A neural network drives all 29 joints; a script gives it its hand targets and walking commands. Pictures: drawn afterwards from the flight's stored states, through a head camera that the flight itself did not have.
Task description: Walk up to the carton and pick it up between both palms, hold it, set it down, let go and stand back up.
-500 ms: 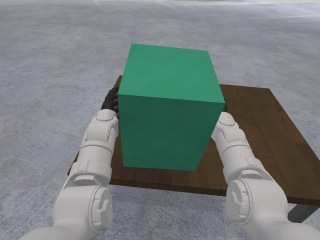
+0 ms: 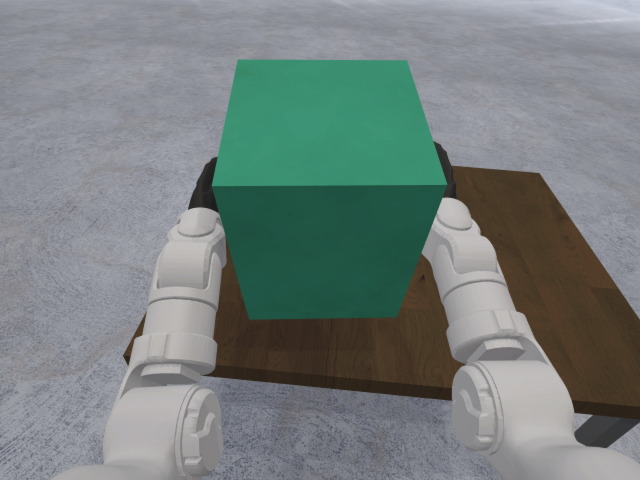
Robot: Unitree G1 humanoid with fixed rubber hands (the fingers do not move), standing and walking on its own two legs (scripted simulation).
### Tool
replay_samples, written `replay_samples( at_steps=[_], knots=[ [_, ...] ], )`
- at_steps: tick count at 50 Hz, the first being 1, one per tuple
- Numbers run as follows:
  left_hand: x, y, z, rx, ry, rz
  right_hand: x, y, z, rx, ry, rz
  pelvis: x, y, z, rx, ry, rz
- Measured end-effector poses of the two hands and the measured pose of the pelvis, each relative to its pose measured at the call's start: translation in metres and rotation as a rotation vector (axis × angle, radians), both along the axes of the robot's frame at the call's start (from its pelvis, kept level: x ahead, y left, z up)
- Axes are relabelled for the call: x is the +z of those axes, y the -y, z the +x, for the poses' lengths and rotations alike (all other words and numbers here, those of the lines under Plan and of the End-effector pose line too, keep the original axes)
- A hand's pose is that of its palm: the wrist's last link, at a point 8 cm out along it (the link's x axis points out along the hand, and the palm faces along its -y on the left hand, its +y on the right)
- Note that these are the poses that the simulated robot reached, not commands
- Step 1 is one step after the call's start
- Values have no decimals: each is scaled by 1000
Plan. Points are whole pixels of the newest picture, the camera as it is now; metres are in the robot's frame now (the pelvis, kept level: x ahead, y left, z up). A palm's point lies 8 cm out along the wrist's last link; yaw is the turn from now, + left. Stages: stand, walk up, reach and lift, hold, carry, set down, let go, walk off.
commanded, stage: reach and lift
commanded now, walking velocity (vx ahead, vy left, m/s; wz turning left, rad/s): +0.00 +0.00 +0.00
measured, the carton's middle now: (323, 198) +0.39 +0.02 +0.20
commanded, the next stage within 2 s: hold in 0.52 s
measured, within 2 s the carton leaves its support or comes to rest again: neither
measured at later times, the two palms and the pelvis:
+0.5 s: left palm (204, 221) +0.34 +0.16 +0.19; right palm (449, 221) +0.36 -0.13 +0.20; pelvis -0.02 +0.00 +0.00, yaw +0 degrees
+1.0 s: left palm (194, 204) +0.35 +0.17 +0.21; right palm (442, 196) +0.37 -0.12 +0.22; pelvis -0.01 +0.01 +0.00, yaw +0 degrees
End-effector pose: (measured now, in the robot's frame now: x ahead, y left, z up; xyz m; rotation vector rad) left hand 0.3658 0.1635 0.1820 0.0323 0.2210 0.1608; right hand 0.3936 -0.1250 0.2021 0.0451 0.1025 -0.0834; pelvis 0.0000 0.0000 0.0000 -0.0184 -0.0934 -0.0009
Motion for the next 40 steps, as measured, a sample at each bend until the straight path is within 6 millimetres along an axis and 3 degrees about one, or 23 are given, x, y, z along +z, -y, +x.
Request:
replay_samples(
  at_steps=[10, 19, 28, 40],
  knots=[
    [5, -12, -20, 9, -21, -4, 2, -12, -18, 7, -17, -1, -1, -9, -12, 6, 24, 0],
    [12, -5, -30, 5, -17, -8, 1, -4, -32, -1, -15, -1, -1, -5, -23, 3, 38, 0],
    [14, 10, -26, -10, -28, -10, -4, 11, -33, -21, -28, 2, -1, 2, -22, -1, 38, 0],
    [18, 7, -11, -10, -27, -16, -2, 9, -20, -30, -29, 3, 0, 0, -12, 2, 24, 2]
  ],
)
